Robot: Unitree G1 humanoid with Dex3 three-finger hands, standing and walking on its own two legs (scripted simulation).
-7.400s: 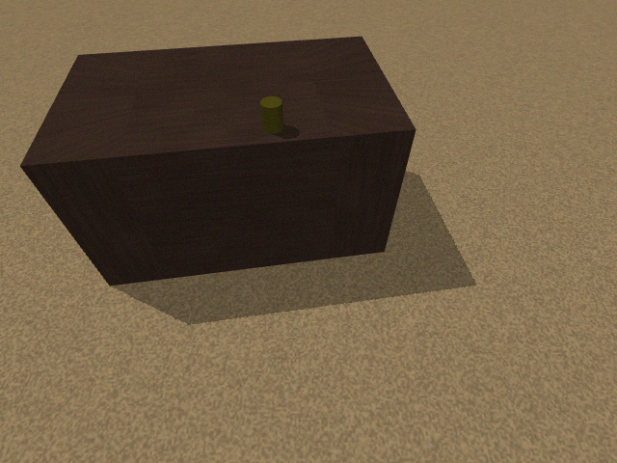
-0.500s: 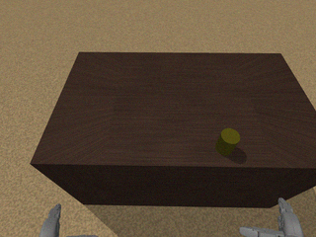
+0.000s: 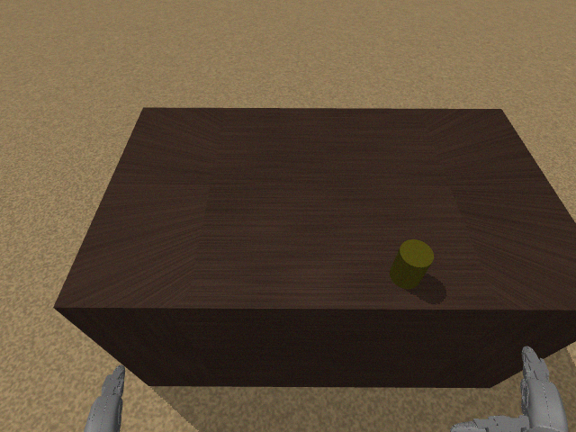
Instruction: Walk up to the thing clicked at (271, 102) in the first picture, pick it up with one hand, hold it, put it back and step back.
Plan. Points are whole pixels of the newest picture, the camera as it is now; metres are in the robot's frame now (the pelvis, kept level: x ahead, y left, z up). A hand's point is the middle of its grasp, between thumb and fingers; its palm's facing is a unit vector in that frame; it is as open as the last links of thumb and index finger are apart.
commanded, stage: go down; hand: right
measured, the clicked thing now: (410, 264) +0.43 -0.23 -0.12
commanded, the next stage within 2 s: none
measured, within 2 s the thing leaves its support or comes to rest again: neither
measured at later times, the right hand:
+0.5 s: hand (521, 357) +0.23 -0.32 -0.04, palm faces +0.39 +0.89 -0.23, open 17.3 cm
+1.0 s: hand (537, 315) +0.28 -0.36 -0.03, palm faces +0.32 +0.94 -0.10, open 17.6 cm
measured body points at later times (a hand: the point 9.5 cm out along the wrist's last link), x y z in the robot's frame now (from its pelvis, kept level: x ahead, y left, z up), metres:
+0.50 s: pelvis -0.02 +0.00 -0.02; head +0.02 -0.02 +0.43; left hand +0.14 +0.26 -0.08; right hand +0.20 -0.37 -0.03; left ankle -0.02 +0.13 -0.73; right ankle +0.01 -0.14 -0.73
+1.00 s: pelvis -0.01 -0.01 -0.03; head +0.04 -0.04 +0.42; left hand +0.13 +0.25 -0.08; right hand +0.26 -0.41 -0.02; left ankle -0.02 +0.13 -0.73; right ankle +0.01 -0.14 -0.73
